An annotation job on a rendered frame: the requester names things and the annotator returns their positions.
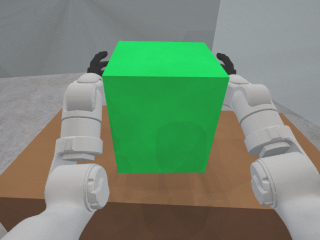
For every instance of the right robot forearm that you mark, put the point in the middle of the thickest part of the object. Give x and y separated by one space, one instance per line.
264 131

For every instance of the robot left hand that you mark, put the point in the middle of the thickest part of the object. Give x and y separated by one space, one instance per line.
96 65

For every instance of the carton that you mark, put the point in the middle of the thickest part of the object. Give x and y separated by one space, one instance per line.
164 101

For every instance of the robot right hand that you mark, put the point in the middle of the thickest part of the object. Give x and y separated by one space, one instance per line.
229 66

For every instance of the left robot forearm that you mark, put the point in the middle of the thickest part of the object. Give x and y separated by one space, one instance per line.
81 123

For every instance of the right robot upper arm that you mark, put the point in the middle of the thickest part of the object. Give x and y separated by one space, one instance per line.
289 184

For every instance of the left robot upper arm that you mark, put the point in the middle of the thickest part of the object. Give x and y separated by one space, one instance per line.
73 194

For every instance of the pedestal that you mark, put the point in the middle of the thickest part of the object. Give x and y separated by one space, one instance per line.
218 204

